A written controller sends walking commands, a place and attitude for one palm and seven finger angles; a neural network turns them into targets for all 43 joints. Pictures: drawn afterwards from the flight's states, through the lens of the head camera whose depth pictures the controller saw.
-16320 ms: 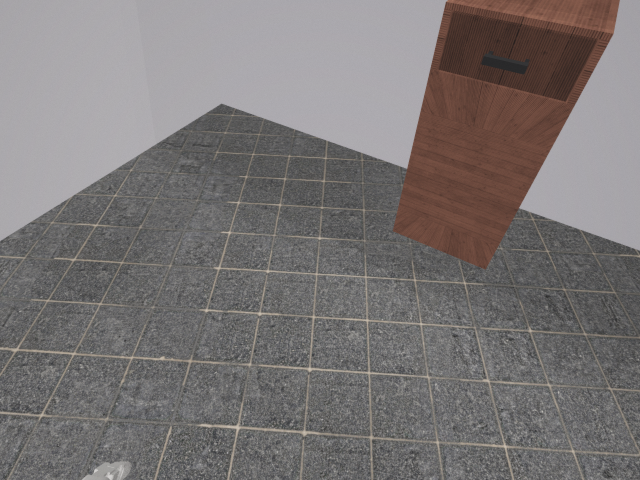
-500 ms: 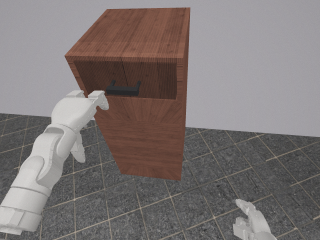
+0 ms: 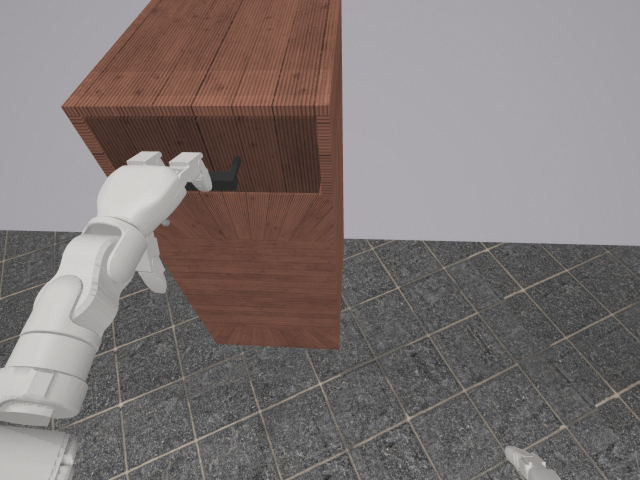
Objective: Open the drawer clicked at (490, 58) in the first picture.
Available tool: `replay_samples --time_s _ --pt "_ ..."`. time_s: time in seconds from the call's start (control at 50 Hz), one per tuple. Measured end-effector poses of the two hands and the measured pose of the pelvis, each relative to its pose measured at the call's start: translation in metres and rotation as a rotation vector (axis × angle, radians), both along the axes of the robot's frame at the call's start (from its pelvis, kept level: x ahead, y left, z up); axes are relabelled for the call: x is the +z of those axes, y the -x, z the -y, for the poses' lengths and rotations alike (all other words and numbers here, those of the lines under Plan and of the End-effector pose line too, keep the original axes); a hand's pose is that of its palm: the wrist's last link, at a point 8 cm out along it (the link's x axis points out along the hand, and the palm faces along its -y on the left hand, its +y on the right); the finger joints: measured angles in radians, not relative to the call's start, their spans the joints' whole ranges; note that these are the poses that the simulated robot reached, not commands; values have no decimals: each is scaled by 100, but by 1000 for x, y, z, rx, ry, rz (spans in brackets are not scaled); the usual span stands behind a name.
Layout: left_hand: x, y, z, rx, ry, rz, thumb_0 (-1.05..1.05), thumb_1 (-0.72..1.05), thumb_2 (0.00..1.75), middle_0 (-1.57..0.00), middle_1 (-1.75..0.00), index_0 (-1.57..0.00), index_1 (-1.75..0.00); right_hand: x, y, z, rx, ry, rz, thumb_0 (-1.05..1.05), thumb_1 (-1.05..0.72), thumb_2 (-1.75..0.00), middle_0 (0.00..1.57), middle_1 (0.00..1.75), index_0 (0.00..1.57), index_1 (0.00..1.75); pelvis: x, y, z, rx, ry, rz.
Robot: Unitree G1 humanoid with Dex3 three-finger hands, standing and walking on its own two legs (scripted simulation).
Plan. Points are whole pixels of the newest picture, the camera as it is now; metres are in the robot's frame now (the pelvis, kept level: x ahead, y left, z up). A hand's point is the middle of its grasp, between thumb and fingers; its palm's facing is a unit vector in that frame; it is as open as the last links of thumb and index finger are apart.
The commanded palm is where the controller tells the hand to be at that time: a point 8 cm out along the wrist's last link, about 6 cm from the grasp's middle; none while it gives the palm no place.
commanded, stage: move the hooked fingers above the handle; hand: left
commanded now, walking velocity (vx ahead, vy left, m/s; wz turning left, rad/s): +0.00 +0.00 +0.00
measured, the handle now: (204, 171) +0.56 +0.24 +0.05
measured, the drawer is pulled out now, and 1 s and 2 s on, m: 0.00 0.00 0.00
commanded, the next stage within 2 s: none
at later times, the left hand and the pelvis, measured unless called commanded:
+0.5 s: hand (183, 183) +0.46 +0.23 +0.11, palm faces +0.03 -0.05 -1.00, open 13.8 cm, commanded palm +0.45 +0.25 +0.16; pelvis +0.02 +0.02 -0.01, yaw +0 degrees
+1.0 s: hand (214, 168) +0.52 +0.20 +0.09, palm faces +0.02 -0.02 -1.00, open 13.7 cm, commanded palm +0.50 +0.24 +0.16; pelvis +0.01 +0.02 -0.01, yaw -2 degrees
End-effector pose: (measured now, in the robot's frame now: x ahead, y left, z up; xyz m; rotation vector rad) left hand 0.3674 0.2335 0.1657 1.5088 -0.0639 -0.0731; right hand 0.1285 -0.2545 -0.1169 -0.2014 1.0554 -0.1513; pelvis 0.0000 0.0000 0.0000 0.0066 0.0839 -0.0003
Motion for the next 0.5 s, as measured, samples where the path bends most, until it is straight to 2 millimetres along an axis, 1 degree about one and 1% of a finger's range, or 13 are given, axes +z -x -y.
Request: replay_samples --time_s 0.04,0.12,0.16,0.2,0.26,0.36,0.4,0.44,0.5 --pt "5 -8 -5 21 -4 34 0 -49 30 -32 -120 -32 -120 -1 -1 -2 -6 -7 -5 1 -91 -90 20 30 20 30 0 -2 -1 -4 0 -9" --pt "11 -23 -21 115 -24 53 0 -49 30 -32 -120 -32 -120 -5 -3 -9 -11 -28 -17 1 -91 -90 20 30 20 30 -1 -6 -2 -7 0 -26" --pt "10 -29 -28 156 -39 33 0 -49 30 -32 -120 -32 -120 -6 -4 -11 -12 -36 -21 1 -91 -90 20 30 20 30 -1 -8 -4 -8 1 -33" --pt "7 -32 -31 174 -47 -1 0 -49 30 -31 -120 -32 -120 -6 -6 -14 -13 -41 -23 1 -91 -90 20 30 20 30 -1 -10 -5 -5 3 -38" --pt "-3 -36 -26 149 -42 -60 0 -49 30 -31 -120 -32 -120 -5 -9 -16 -11 -35 -25 1 -91 -90 20 30 20 30 -2 -13 -8 2 6 -40" --pt "-19 -47 -8 33 -18 -96 -1 -49 30 -31 -120 -32 -120 -1 -11 -17 -16 -1 -26 1 -91 -90 20 30 20 30 -3 -15 -12 7 9 -48" --pt "-19 -53 -2 -8 -15 -71 0 -49 30 -32 -120 -32 -120 0 -9 -16 -22 10 -28 1 -91 -90 20 30 20 30 -5 -15 -13 7 11 -56" --pt "-15 -60 1 -30 -12 -27 0 -49 30 -32 -120 -32 -120 -1 -5 -16 -29 15 -35 1 -91 -90 20 30 20 30 -6 -15 -15 4 12 -67" --pt "-6 -74 -2 -3 -7 34 0 -49 30 -32 -120 -32 -120 -6 5 -17 -43 11 -62 1 -91 -90 20 30 20 30 -7 -15 -18 -2 12 -85"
